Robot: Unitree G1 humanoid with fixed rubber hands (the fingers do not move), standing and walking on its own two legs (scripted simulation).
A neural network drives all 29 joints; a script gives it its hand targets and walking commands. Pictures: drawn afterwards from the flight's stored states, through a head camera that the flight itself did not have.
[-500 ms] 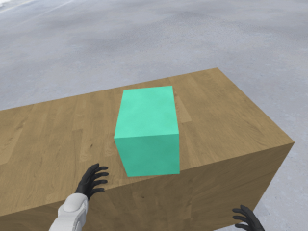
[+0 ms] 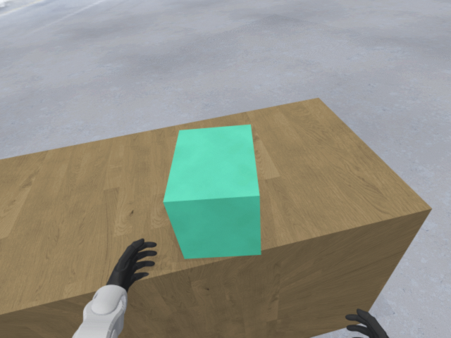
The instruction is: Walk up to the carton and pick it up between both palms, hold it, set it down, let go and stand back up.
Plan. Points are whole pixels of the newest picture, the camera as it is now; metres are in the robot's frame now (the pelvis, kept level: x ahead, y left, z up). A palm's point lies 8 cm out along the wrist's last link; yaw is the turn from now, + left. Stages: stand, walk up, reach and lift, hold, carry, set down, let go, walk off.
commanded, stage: stand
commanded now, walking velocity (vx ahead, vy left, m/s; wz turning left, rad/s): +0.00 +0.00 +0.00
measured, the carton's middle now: (218, 189) +0.43 +0.05 +0.04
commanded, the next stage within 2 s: none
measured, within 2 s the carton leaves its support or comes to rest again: neither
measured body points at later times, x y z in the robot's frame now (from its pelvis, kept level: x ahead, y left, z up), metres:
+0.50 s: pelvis +0.03 +0.02 -0.01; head +0.02 +0.02 +0.44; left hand +0.24 +0.23 +0.00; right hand +0.17 -0.17 -0.14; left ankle +0.03 +0.12 -0.74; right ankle -0.02 -0.07 -0.74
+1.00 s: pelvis +0.04 +0.00 -0.01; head +0.03 +0.00 +0.44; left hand +0.24 +0.22 +0.00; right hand +0.18 -0.20 -0.15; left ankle +0.03 +0.12 -0.74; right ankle -0.02 -0.07 -0.74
